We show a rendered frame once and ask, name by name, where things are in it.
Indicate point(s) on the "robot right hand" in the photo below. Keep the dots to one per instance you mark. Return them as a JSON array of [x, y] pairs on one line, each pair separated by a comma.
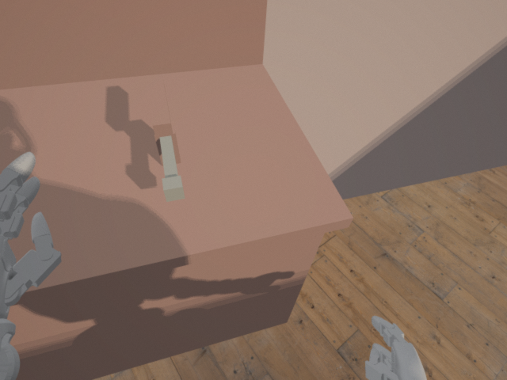
[[402, 363]]

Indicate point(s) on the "robot left hand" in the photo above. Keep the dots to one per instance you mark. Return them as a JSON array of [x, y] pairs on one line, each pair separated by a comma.
[[35, 266]]

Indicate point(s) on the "counter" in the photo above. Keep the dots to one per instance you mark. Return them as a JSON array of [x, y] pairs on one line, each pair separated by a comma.
[[89, 86]]

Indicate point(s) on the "tap lever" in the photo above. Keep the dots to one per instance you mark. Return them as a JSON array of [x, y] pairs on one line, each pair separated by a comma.
[[172, 184]]

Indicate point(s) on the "left robot forearm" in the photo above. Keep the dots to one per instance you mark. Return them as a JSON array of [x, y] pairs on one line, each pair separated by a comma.
[[9, 358]]

